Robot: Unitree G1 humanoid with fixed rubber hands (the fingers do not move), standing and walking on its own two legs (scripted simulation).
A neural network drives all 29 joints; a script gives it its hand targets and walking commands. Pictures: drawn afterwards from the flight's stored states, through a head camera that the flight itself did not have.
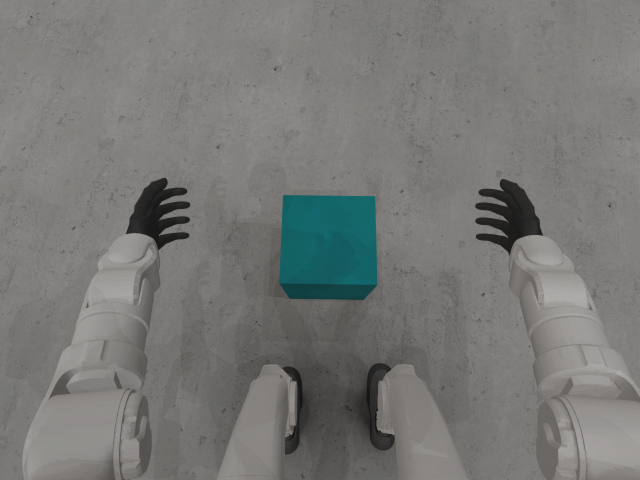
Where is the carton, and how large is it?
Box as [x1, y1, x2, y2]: [279, 195, 376, 299]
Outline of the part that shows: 283,195 279,283 290,298 363,299 376,285 374,196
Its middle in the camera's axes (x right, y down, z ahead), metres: +0.02 +0.03 +0.97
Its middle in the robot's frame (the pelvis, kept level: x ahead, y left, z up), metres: +0.50 +0.01 -0.55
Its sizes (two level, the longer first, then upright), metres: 0.207 0.200 0.274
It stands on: the floor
